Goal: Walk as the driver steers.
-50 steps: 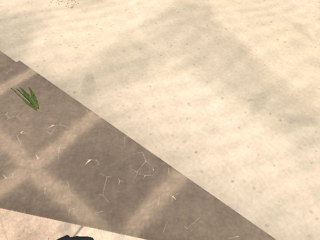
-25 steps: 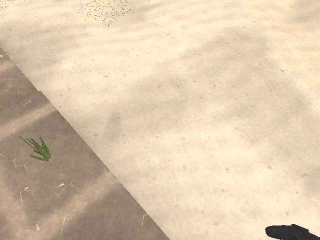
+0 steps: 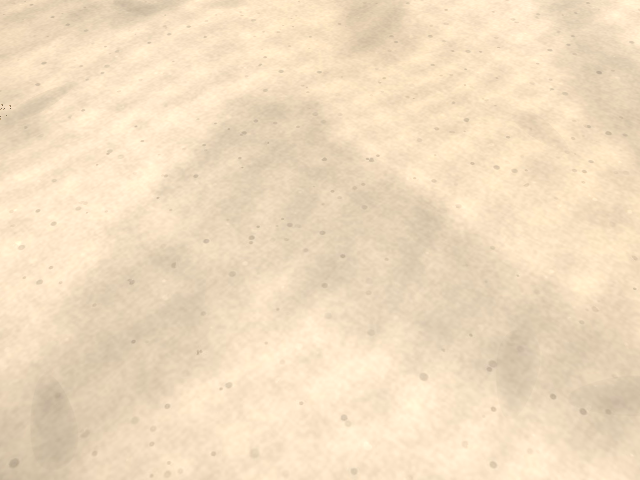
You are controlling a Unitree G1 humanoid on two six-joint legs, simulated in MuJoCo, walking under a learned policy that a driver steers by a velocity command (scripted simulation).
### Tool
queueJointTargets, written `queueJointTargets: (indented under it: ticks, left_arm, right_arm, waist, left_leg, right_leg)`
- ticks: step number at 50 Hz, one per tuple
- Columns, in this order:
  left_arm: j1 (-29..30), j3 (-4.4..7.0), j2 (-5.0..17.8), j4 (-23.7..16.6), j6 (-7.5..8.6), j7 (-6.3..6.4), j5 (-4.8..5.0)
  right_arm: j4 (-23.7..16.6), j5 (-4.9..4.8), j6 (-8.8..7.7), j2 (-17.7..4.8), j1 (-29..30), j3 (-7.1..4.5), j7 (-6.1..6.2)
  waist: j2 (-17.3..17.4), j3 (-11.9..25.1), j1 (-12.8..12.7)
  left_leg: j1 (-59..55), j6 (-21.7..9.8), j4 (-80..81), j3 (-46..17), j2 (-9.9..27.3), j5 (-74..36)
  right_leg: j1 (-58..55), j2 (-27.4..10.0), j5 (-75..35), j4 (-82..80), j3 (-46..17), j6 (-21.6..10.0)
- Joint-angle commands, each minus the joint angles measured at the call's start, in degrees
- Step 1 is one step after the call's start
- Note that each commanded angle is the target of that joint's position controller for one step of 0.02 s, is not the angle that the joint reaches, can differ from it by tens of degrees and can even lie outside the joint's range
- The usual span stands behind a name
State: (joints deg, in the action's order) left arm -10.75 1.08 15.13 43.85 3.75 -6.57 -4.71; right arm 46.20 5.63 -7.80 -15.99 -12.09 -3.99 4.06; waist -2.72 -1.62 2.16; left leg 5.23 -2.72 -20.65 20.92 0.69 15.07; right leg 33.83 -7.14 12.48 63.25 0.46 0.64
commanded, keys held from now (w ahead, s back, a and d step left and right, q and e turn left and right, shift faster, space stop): w+e+shift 0.28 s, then w+q+shift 0.72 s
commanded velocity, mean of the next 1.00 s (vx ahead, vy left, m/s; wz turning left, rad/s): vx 0.84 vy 0.00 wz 0.02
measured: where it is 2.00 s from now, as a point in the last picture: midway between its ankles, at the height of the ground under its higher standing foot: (296, 183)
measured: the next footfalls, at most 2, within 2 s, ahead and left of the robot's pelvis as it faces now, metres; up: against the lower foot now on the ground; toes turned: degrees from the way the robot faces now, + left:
right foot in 0.32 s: +0.24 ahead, -0.24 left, -0.13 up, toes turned -28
left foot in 0.82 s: +0.65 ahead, -0.19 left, -0.13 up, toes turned +1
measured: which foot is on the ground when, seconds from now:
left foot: down 0.00-0.34, up 0.36-0.80, down 0.82-1.00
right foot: up 0.00-0.30, down 0.32-0.82, up 0.84-1.00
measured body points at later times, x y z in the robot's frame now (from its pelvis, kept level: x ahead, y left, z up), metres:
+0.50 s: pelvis +0.24 -0.17 -0.16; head +0.24 -0.19 +0.29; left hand +0.33 +0.09 -0.30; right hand +0.22 -0.43 -0.31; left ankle +0.23 +0.00 -0.68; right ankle +0.21 -0.22 -0.87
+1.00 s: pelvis +0.63 -0.21 -0.14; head +0.65 -0.21 +0.31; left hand +0.80 +0.04 -0.23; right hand +0.63 -0.49 -0.27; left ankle +0.61 -0.19 -0.87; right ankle +0.64 -0.40 -0.77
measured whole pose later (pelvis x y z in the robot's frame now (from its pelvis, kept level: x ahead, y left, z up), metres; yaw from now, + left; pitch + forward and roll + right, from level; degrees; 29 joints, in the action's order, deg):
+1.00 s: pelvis +0.63 -0.21 -0.14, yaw +5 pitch +0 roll +1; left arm -4.8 1.4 12.5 42.8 4.9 -0.7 -3.3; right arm 54.4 0.2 -2.0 -16.0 -22.7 -5.1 -0.2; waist -0.1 -2.2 2.4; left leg 11.2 -10.7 -26.6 0.4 -11.2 15.2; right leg 33.2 -6.7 16.8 71.1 -5.4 1.4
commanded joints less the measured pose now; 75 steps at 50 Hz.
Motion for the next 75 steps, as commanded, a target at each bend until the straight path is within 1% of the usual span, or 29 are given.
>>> queueJointTargets:
  ticks: [1,6,7,9,12,16,17,18,19,20,21,24,26,34,37,39,41,42,43,46,48,53,58,62,63,64,65,68,75]
  left_arm:
    - [-0.9,0.27,1.1,-3.3,0.12,-0.23,-0.85]
    - [4.7,-0.11,-1.0,-4.5,0.24,0.73,-0.64]
    - [12.9,3.83,5.8,-7.8,-2.68,3.23,3.93]
    - [15.9,3.52,3.7,-8.6,-4.34,1.82,3.21]
    - [6.0,3.39,-1.2,-3.5,-5.39,-0.17,3.79]
    - [-19.0,6.52,4.7,8.8,-4.28,5.53,2.47]
    - [-23.2,8.03,8.3,12.9,-4.56,6.05,1.75]
    - [-22.3,7.86,15.4,12.9,-3.88,5.73,1.62]
    - [-26.7,7.06,15.7,10.9,-3.29,5.42,4.51]
    - [-30.1,7.56,17.2,12.3,-3.26,6.26,3.88]
    - [-23.4,6.33,13.5,11.9,-3.3,7.32,2.96]
    - [-9.5,2.99,3.8,9.5,0.78,6.49,2.42]
    - [-3.9,2.44,4.1,9.6,2.63,6.11,3.17]
    - [-17.4,3.04,3.7,12.9,3.39,7.77,3.42]
    - [-16.6,3.46,6.4,11.9,2.02,9.24,3.13]
    - [-12.8,4.53,10.0,10.2,0.45,10.0,2.26]
    - [-5.3,5.07,10.0,7.5,0.01,8.06,2.81]
    - [-1.7,3.0,0.0,3.0,1.2,6.62,3.02]
    - [1.2,2.06,0.9,-3.3,3.12,6.3,3.54]
    - [1.3,1.89,3.3,-2.3,3.95,6.17,2.52]
    - [0.2,1.44,2.8,-2.2,1.22,5.85,0.82]
    - [15.0,-0.09,2.3,-8.6,-0.2,5.01,1.95]
    - [21.5,-0.4,3.6,-12.9,0.57,4.67,3.22]
    - [-4.0,3.03,11.4,-7.4,1.19,7.31,4.06]
    - [-16.9,4.51,15.0,-5.0,1.18,8.74,2.89]
    - [-19.8,5.13,18.4,-4.2,1.36,8.98,-0.16]
    - [-12.3,5.61,18.2,-5.1,1.24,7.83,0.44]
    - [-3.4,3.11,5.8,-4.7,0.81,7.25,1.3]
    - [-6.9,2.39,5.0,1.9,4.11,5.88,3.28]
  right_arm:
    - [-0.7,0.19,-0.25,-7.2,-8.0,-1.4,-0.19]
    - [5.0,0.58,0.05,-2.2,-17.0,1.14,-0.2]
    - [6.3,-4.78,1.16,-9.7,-13.4,-2.42,-3.47]
    - [5.6,-4.62,1.55,-4.3,-13.1,-0.4,-3.63]
    - [5.3,-6.0,2.09,-5.4,-5.9,-0.61,-3.87]
    - [7.2,-6.44,5.23,-8.7,-6.1,-1.93,-4.98]
    - [8.7,-5.85,5.49,-6.9,-6.2,-2.24,-4.32]
    - [5.2,-5.15,4.44,-1.6,-9.9,-0.77,-4.53]
    - [2.3,-3.95,3.15,-0.2,-6.5,0.26,-4.08]
    - [-1.5,-5.04,2.73,0.9,-0.1,0.63,-3.18]
    - [-1.8,-4.47,3.05,2.0,2.9,1.8,-2.66]
    - [3.3,-3.14,6.72,0.5,-2.8,1.32,-2.93]
    - [2.5,-4.28,8.24,1.2,-2.4,1.02,-4.89]
    - [-3.2,-5.24,6.44,3.0,16.0,1.71,-7.59]
    - [-3.0,-5.98,5.98,2.5,14.3,1.5,-7.33]
    - [0.1,-6.19,6.28,-1.0,-0.4,0.02,-7.0]
    - [5.7,-5.66,6.62,-7.9,-18.4,-3.57,-5.58]
    - [6.0,-5.21,7.36,-11.4,-12.8,-4.53,-5.19]
    - [4.3,-4.41,7.72,-14.4,-11.5,-4.61,-5.39]
    - [4.5,-4.51,6.31,-6.8,-8.4,-3.05,-4.31]
    - [3.2,-5.53,4.42,-5.8,-6.3,-2.14,-3.68]
    - [2.0,-5.89,2.27,-7.8,-11.2,-2.46,-4.51]
    - [1.4,-6.26,2.5,-9.5,-15.1,-3.35,-4.56]
    - [-1.1,-5.44,2.3,-15.2,-7.3,-4.51,-4.48]
    - [-2.6,-4.97,1.67,-10.7,-5.0,-3.33,-4.8]
    - [-5.5,-6.61,1.56,0.3,-7.7,-0.57,-4.73]
    - [-7.7,-7.91,2.1,-2.2,-12.4,0.21,-4.45]
    - [-5.7,-4.52,4.72,-6.2,-3.5,-0.46,-5.75]
    - [-14.6,-3.93,7.81,-2.4,8.1,1.97,-8.7]
  waist:
    - [2.2,-1.2,3.4]
    - [1.7,-4.5,6.9]
    - [12.1,-6.4,6.5]
    - [5.3,-7.2,6.2]
    - [3.8,-5.9,-0.1]
    - [0.1,5.8,-13.2]
    - [-10.0,6.0,-16.5]
    - [-17.7,9.4,-9.3]
    - [-10.6,19.3,-12.1]
    - [-12.6,18.9,-14.3]
    - [-8.1,11.6,-10.7]
    - [3.2,-1.8,-0.6]
    - [-0.7,-9.0,4.0]
    - [2.6,-11.0,-4.2]
    - [0.1,-3.9,-2.1]
    - [-4.2,4.7,5.9]
    - [1.3,11.5,15.1]
    - [16.9,7.5,7.5]
    - [13.7,11.9,5.3]
    - [-1.9,0.4,-0.7]
    - [-1.9,-1.0,-3.8]
    - [1.6,-5.5,0.1]
    - [6.3,-2.4,3.9]
    - [7.2,12.6,-10.8]
    - [4.6,19.9,-16.2]
    - [-12.9,23.9,-12.0]
    - [-21.8,26.1,-5.7]
    - [0.8,6.9,-4.7]
    - [-2.1,-2.2,-0.4]
  left_leg:
    - [-12.1,-13.0,6.2,-8.4,21.1,-12.4]
    - [-25.4,-10.5,5.2,-9.2,24.3,-0.3]
    - [-24.5,-4.9,-1.6,-7.2,25.4,-2.6]
    - [-10.5,0.9,-5.4,-1.6,23.9,12.8]
    - [3.4,2.6,-10.6,3.5,23.0,15.3]
    - [5.8,1.4,-49.0,2.3,19.8,-21.0]
    - [22.2,1.4,-77.6,-2.2,11.4,21.8]
    - [45.1,1.3,-98.7,-9.6,8.9,38.1]
    - [48.9,0.1,-99.6,-21.3,7.3,32.3]
    - [58.5,1.6,-96.7,-21.6,3.3,25.5]
    - [61.4,1.5,-92.4,-20.7,5.3,18.3]
    - [44.9,0.4,-78.1,-27.4,10.8,2.6]
    - [40.1,1.7,-63.7,-27.8,9.7,-8.8]
    - [40.4,-5.1,-27.3,-14.6,6.3,-17.2]
    - [31.1,-8.4,-20.2,-6.8,-2.5,-12.2]
    - [16.4,-11.0,-20.9,-7.5,-5.6,-4.8]
    - [-10.0,-15.1,-14.0,-15.7,-4.6,2.1]
    - [-20.5,-20.6,-9.5,-41.2,5.9,7.6]
    - [-25.2,-24.9,1.5,-62.2,12.1,13.5]
    - [-6.4,-18.5,8.9,-54.0,10.3,10.5]
    - [2.7,-17.3,10.0,-47.4,5.8,4.8]
    - [11.8,-14.8,12.7,-40.4,0.1,-12.7]
    - [0.3,-11.2,8.9,-42.2,2.2,-30.7]
    - [2.6,-5.9,-19.9,-41.3,0.2,-49.1]
    - [11.5,-5.4,-37.5,-39.1,-2.6,-36.8]
    - [29.4,-5.0,-56.0,-33.7,-8.8,13.7]
    - [36.5,-5.7,-63.0,-30.7,-6.6,11.4]
    - [36.4,-4.2,-58.2,-26.4,1.7,0.4]
    - [40.2,-2.9,-49.4,-23.4,6.5,-10.2]
  right_leg:
    - [8.4,-4.3,-1.5,-3.9,-3.7,-1.5]
    - [21.1,-7.4,-8.1,-15.3,-6.6,-2.3]
    - [26.4,-4.8,-8.5,-8.6,2.1,-3.9]
    - [15.1,-4.9,-27.6,-23.4,2.2,-4.6]
    - [-6.0,-1.5,-35.1,-26.6,7.5,-6.3]
    - [-36.7,5.5,-23.7,-32.3,11.3,-11.6]
    - [-49.9,2.3,-20.7,-34.2,3.7,-12.7]
    - [-60.7,-1.4,-44.4,-15.0,-1.5,-12.0]
    - [-61.3,-6.1,-39.9,-18.6,-11.1,-11.2]
    - [-59.1,-15.0,-14.1,-35.5,-21.7,-12.8]
    - [-48.1,-19.2,11.9,-44.9,-27.6,-13.1]
    - [-15.7,-20.9,21.5,-47.1,-24.0,-10.9]
    - [-3.1,-15.1,24.0,-52.7,-14.7,-6.5]
    - [-31.5,-8.2,-19.9,-56.5,12.0,-3.5]
    - [-43.9,-6.5,-62.3,-46.4,17.3,-1.9]
    - [-44.3,-8.6,-77.2,-27.9,17.0,-2.9]
    - [-25.3,-3.1,-45.4,8.7,15.3,-4.0]
    - [4.4,9.1,11.4,29.7,10.2,-1.1]
    - [17.1,9.8,11.4,31.3,-2.3,-1.6]
    - [12.5,1.8,5.5,15.1,-5.3,-1.4]
    - [7.1,0.1,4.7,9.5,-5.1,1.0]
    - [2.4,1.3,-9.3,-14.1,-0.4,4.0]
    - [-2.1,5.3,-18.0,-29.7,-0.4,1.5]
    - [-35.3,7.9,-6.0,-32.7,-1.2,-1.0]
    - [-49.9,0.1,7.7,-29.9,-7.9,-2.0]
    - [-61.1,-16.3,27.0,-37.8,-32.4,-4.2]
    - [-57.8,-20.4,34.9,-49.1,-55.7,-7.9]
    - [-35.6,-11.9,17.7,-48.9,-26.5,-6.9]
    - [-25.0,-7.7,-10.6,-56.0,2.8,-3.8]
